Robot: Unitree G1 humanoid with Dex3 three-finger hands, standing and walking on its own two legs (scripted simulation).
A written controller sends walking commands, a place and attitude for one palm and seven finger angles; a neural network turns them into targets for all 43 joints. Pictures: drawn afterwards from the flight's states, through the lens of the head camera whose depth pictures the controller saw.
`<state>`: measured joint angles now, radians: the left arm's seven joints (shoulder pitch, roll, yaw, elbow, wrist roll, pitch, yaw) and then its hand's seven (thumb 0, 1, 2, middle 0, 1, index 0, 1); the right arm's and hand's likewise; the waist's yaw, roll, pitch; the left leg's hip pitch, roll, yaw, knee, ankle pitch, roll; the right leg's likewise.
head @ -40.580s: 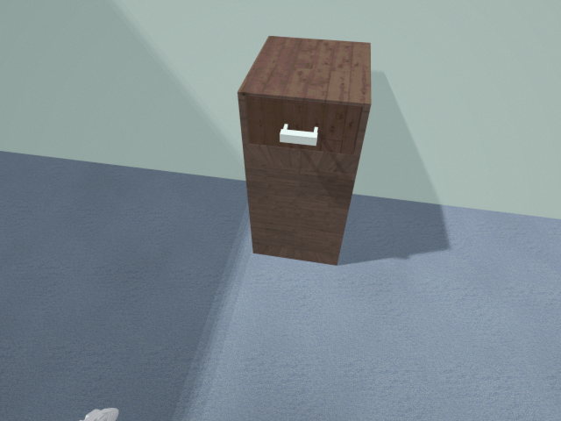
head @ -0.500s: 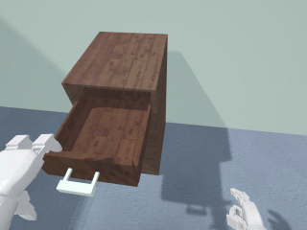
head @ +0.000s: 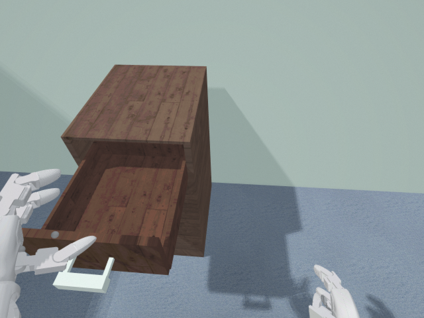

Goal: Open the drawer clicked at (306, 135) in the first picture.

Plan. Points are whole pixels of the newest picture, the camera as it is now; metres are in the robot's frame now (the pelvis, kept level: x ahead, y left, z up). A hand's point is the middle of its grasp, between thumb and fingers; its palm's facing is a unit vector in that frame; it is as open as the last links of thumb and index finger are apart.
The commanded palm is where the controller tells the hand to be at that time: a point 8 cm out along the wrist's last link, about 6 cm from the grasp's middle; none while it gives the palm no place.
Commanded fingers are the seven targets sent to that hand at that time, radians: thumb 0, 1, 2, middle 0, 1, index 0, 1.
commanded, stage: draw the hand back to the body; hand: left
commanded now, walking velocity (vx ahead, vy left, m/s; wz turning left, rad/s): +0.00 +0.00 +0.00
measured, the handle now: (86, 271) +0.22 +0.31 -0.10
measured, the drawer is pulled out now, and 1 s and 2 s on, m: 0.30 0.30 0.30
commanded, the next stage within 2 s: step back with the hand held close in 0.52 s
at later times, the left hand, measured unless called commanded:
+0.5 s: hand (81, 242) +0.18 +0.21 +0.15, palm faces +0.36 -0.83 -0.42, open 7.7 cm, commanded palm +0.13 +0.25 +0.17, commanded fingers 0.00 0.90 0.90 -0.20 -0.30 -0.20 -0.30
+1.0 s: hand (63, 256) +0.16 +0.23 +0.14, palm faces +0.26 -0.83 -0.49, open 7.4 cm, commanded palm +0.10 +0.28 +0.17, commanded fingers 0.00 0.90 0.90 -0.20 -0.30 -0.20 -0.30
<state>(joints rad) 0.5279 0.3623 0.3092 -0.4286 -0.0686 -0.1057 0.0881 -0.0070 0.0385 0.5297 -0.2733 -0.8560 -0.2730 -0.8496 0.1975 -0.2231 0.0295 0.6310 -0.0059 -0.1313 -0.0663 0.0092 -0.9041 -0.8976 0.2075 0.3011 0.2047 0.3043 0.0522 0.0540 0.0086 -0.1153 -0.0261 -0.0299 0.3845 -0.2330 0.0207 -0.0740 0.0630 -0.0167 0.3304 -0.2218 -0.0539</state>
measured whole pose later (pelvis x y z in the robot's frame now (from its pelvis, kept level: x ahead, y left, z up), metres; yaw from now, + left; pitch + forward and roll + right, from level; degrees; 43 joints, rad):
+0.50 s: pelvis +0.00 -0.03 +0.00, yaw +0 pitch -3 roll +0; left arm 0.54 0.33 0.28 -0.41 -0.08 -0.11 0.07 0.01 0.82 0.87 -0.22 -0.35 -0.22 -0.34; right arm 0.17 -0.22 0.01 0.64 -0.01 -0.11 -0.08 0.01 -0.91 -0.90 0.21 0.30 0.20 0.30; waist 0.06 0.09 0.01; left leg -0.09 0.01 -0.05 0.37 -0.23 -0.02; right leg -0.05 0.10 -0.03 0.30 -0.21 -0.10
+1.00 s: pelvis -0.03 +0.00 -0.01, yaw +0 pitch +2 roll -1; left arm 0.66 0.41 0.33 -0.59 -0.05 -0.15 0.11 0.01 0.88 0.90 -0.21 -0.31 -0.21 -0.30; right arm 0.18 -0.23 -0.02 0.54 0.02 -0.02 -0.07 0.01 -0.91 -0.90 0.21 0.30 0.20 0.30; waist -0.01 0.00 0.02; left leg -0.29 -0.02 -0.03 0.48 -0.22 0.01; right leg -0.25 0.07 -0.03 0.43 -0.21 -0.06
